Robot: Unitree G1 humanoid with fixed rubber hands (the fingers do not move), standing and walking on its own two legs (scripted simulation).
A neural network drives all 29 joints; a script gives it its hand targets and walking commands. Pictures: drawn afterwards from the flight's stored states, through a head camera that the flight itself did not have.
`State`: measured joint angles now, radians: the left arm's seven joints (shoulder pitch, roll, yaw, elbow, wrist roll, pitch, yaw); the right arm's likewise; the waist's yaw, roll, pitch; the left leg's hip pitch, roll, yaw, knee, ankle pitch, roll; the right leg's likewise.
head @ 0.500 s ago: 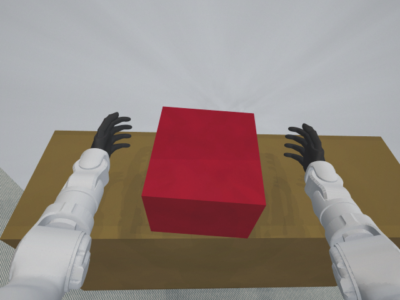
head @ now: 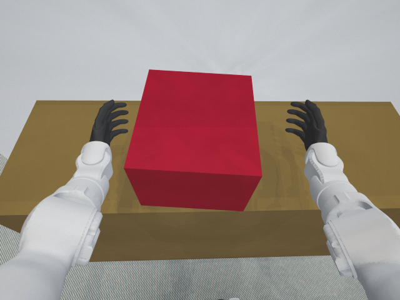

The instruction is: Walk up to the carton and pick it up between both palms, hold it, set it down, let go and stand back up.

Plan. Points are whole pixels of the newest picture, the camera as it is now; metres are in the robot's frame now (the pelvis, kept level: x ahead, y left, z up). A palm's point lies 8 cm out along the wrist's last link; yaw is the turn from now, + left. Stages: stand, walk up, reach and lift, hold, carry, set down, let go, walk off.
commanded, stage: reach and lift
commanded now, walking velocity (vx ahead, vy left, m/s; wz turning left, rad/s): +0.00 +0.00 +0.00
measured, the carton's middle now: (196, 140) +0.48 +0.01 -0.01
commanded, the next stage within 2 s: none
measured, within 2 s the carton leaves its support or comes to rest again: neither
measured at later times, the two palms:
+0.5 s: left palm (117, 137) +0.44 +0.17 +0.05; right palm (283, 140) +0.44 -0.17 +0.05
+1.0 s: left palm (119, 136) +0.44 +0.17 +0.05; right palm (281, 141) +0.44 -0.17 +0.05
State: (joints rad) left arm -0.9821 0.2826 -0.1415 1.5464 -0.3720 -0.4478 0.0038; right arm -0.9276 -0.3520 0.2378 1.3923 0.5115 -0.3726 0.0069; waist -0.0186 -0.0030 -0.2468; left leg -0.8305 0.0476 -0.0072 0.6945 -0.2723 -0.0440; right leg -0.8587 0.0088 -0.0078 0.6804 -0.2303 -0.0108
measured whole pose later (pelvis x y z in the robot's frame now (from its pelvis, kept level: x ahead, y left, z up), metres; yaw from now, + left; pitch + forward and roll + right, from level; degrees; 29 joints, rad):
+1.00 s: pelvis +0.00 +0.01 +0.00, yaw +1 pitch +24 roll -1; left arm -1.00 0.17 0.01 1.55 -0.19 -0.49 0.08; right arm -0.96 -0.17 0.01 1.45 0.27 -0.41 -0.10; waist -0.04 0.01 -0.26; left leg -0.84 0.04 -0.04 0.72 -0.29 -0.04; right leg -0.85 0.00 -0.03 0.67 -0.24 0.00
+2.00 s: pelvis +0.04 +0.02 +0.03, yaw +1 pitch +15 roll -1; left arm -0.77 0.08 0.34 1.37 0.14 -0.55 0.05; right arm -0.69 -0.04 -0.46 1.16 -0.30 -0.46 -0.08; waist -0.05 0.04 -0.11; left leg -0.48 0.04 -0.03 0.44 -0.21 -0.02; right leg -0.47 0.00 -0.04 0.35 -0.15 0.01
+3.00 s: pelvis +0.04 +0.02 +0.04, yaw +2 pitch -1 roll -1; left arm -0.51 -0.01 0.28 0.53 0.20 0.14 0.01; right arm -0.54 -0.07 -0.14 0.75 0.02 -0.02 -0.10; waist -0.04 -0.04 -0.02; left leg -0.08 0.03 -0.02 0.29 -0.18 -0.02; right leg -0.07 0.00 -0.03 0.21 -0.12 0.01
